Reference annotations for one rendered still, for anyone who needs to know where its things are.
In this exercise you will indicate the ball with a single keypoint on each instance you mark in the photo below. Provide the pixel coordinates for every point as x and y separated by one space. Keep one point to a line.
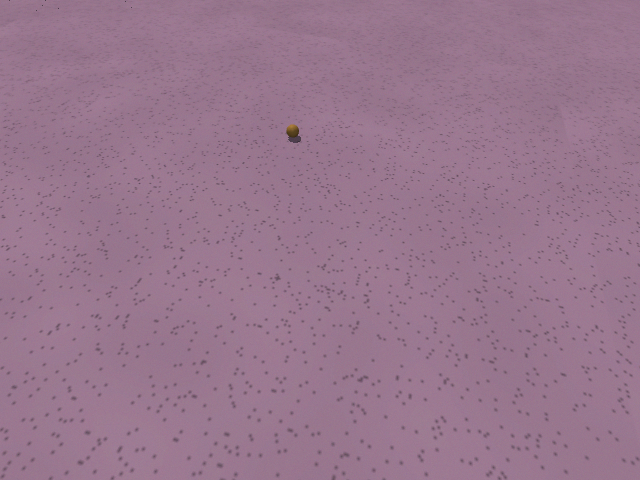
292 131

